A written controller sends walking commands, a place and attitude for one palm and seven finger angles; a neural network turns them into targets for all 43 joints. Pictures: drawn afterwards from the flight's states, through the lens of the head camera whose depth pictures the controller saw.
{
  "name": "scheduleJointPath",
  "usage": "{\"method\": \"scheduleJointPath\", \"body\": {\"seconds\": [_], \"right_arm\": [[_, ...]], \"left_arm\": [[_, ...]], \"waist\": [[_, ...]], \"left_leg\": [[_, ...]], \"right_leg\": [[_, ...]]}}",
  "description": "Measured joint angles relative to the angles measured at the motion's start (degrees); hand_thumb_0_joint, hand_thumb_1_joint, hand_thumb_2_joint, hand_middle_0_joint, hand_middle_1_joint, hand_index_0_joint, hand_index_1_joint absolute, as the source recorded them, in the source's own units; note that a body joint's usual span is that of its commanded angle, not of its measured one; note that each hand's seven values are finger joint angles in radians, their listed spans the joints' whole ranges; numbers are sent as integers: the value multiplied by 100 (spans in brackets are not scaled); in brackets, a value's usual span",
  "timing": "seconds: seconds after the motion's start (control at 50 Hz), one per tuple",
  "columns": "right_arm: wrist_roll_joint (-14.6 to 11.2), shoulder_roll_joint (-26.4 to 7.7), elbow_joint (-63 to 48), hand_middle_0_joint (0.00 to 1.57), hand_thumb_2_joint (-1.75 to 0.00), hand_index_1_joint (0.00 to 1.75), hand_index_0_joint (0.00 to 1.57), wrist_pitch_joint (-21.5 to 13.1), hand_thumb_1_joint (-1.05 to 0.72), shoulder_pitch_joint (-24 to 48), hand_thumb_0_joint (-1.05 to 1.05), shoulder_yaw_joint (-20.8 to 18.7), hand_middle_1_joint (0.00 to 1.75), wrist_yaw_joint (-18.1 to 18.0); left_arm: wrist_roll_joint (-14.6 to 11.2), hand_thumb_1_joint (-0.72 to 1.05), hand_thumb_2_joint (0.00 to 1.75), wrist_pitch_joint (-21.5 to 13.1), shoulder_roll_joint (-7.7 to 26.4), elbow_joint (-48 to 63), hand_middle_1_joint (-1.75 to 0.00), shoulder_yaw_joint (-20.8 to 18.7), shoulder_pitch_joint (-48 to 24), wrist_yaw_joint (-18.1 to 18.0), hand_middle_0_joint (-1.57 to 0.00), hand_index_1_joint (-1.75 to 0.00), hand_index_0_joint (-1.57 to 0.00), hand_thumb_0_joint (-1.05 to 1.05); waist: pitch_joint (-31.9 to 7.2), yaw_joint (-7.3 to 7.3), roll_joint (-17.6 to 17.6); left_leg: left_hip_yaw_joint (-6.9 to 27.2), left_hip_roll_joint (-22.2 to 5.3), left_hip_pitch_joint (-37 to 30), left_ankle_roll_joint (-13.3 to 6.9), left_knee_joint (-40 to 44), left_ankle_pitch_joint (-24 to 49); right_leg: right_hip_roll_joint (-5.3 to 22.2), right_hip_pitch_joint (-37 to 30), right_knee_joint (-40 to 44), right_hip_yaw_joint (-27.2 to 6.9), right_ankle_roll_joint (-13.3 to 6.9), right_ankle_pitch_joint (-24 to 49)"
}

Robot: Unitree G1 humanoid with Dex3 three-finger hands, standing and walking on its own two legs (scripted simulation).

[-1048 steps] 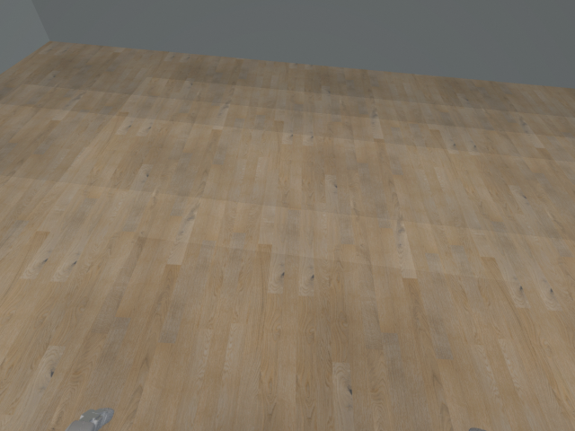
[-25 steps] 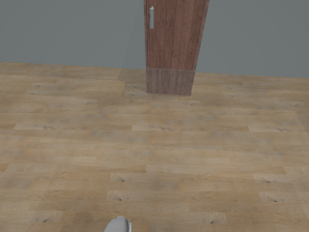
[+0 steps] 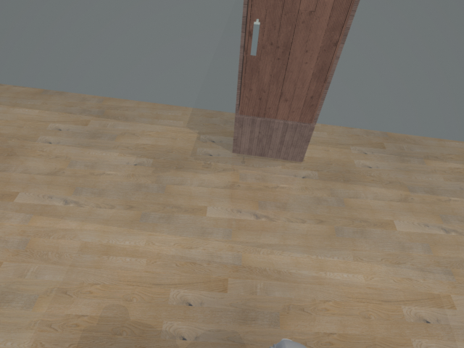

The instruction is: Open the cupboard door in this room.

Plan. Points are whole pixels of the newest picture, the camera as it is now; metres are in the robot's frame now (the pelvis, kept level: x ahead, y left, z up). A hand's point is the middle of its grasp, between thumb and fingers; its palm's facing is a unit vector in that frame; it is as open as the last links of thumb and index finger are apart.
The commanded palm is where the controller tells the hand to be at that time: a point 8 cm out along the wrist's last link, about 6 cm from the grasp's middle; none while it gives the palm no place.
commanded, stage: stand and wait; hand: left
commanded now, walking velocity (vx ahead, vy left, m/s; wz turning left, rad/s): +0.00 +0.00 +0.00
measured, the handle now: (255, 37) +1.26 -0.02 -0.03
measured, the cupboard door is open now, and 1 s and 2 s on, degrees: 0 0 0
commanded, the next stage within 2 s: look at it before walking up in 0.46 s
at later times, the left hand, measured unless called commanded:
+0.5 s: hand out of the picture +0.08 +0.15 -0.18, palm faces +0.07 -0.97 -0.21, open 7.2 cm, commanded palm none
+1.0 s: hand out of the picture +0.03 +0.13 -0.18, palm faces +0.05 -0.99 -0.14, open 7.4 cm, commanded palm none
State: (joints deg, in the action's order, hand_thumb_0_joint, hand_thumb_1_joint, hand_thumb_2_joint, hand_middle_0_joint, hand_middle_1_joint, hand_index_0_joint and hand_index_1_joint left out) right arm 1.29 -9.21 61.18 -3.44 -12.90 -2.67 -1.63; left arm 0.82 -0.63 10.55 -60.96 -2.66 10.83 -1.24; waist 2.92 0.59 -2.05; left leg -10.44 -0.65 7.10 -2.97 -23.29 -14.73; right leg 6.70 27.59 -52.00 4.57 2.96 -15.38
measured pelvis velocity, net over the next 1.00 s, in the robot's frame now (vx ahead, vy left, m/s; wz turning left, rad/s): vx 0.06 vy -0.02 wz -0.02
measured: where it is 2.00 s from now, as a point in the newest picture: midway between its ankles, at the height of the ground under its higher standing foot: (246, 341)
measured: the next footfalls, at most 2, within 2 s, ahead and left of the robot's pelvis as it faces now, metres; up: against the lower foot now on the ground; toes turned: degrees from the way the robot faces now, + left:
right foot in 0.12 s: +0.13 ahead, -0.14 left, +0.00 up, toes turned -8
right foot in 1.56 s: +0.20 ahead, -0.18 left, +0.00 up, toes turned -19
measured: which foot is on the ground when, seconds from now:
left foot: down 0.00-1.00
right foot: up 0.00-0.10, down 0.12-1.00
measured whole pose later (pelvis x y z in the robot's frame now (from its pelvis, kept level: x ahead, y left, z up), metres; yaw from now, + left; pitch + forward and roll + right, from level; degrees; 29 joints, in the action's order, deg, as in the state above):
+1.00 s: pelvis +0.06 -0.02 +0.00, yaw -1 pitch -2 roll +0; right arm 0.6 -5.7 66.6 -0.7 -18.1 -0.8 -2.2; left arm 0.2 -0.7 5.4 -66.9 0.5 18.7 -2.5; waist 1.7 0.6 -0.1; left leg -8.0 -2.7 3.7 0.6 -22.4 -16.7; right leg 2.7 12.3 -24.2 6.9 -0.4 -10.1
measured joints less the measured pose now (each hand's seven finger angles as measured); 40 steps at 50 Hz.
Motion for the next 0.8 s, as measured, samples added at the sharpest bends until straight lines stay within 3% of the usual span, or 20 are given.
{"method": "scheduleJointPath", "body": {"seconds": [0.12, 0.16, 0.22, 0.26, 0.32, 0.5, 0.8], "right_arm": [[24, 101, 327, 20, -90, 30, 20, 198, -92, -384, -1, 37, 30, 4], [-11, 69, 418, 20, -90, 30, 20, 263, -92, -409, 0, 34, 30, 8], [-46, 104, 428, 20, -90, 29, 20, 363, -91, -450, 0, 56, 30, 7], [-54, 172, 446, 20, -90, 29, 20, 404, -91, -451, 0, 85, 30, 15], [-39, 258, 510, 20, -90, 29, 20, 366, -91, -453, 0, 120, 30, 14], [-33, 346, 603, 20, -90, 29, 20, 307, -91, -527, 0, 159, 30, -13], [-62, 297, 513, 20, -90, 29, 20, 298, -91, -401, 0, 175, 30, -47]], "left_arm": [[2, 91, 90, -50, -36, 125, -30, 92, -221, -4, -19, -30, -20, 0], [1, 91, 90, -106, -161, 35, -30, 148, -222, -21, -19, -30, -20, 0], [-39, 91, 90, -146, -287, -36, -30, 222, -224, -13, -19, -30, -20, 0], [-68, 92, 90, -145, -283, -46, -30, 190, -253, -56, -20, -30, -20, 0], [-115, 93, 90, -86, -221, -119, -30, 156, -258, -91, -20, -30, -20, -1], [-102, 94, 90, 43, -113, -405, -30, 175, 192, -109, -20, -30, -20, 0], [-67, 91, 90, 36, -492, -665, -30, 313, 839, -103, -20, -30, -20, 1]], "waist": [[-28, -98, 63], [-11, -153, 319], [14, -288, 486], [37, -259, 467], [52, -201, 371], [-172, -46, 227], [-92, 42, 208]], "left_leg": [[-27, 9, -157, 186, -509, -537], [45, -174, -102, 276, -825, -735], [350, -240, 124, 418, -1150, -1180], [479, -279, 233, 452, -1156, -1182], [518, -309, 149, 466, -717, -311], [383, -247, -263, 422, -48, -216], [275, -222, -339, 375, 113, -167]], "right_leg": [[-127, -950, 1887, 121, -76, 528], [-288, -1059, 1912, 209, -294, 270], [-340, -1159, 1986, 394, -447, 172], [-365, -1215, 2120, 455, -468, 239], [-379, -1243, 2155, 469, -458, 259], [-403, -1534, 2676, 370, -396, 463], [-412, -1559, 2823, 269, -356, 552]]}}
